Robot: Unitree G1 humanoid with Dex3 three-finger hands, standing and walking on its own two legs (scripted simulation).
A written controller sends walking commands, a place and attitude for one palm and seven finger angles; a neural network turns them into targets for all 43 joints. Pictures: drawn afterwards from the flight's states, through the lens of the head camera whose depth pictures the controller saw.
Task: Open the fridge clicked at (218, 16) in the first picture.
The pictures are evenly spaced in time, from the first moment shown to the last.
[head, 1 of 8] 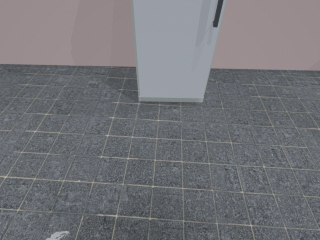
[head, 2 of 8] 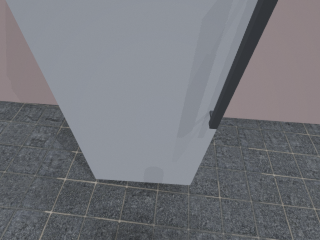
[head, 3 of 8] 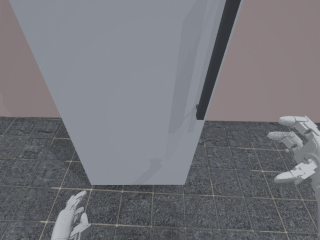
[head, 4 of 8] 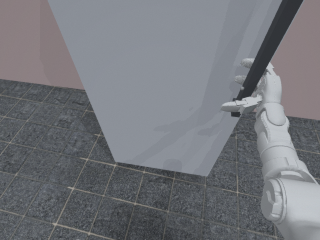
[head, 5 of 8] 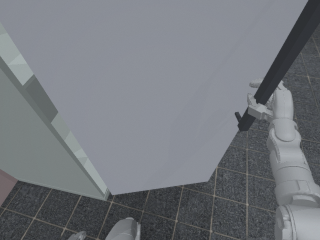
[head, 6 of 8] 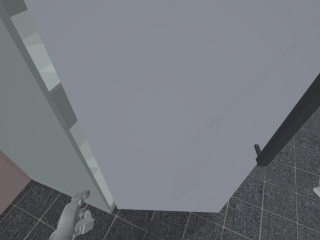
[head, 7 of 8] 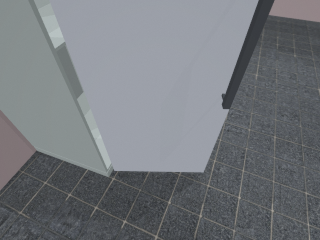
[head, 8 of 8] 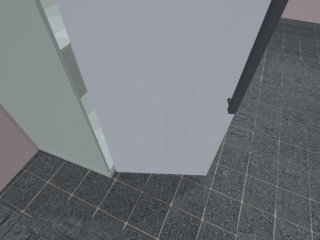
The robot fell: no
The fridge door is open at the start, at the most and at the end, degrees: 0 77 71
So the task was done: yes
